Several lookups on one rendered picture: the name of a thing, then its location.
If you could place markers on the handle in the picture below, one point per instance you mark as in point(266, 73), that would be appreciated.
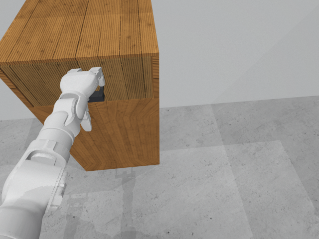
point(97, 96)

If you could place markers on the left robot upper arm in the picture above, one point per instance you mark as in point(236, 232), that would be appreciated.
point(36, 189)

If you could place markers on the robot left forearm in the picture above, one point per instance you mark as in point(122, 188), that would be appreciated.
point(55, 139)

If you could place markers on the drawer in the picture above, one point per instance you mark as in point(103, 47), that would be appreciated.
point(125, 78)

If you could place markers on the left robot hand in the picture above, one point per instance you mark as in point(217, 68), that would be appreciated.
point(85, 82)

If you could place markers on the cabinet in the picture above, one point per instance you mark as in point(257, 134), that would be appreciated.
point(125, 133)

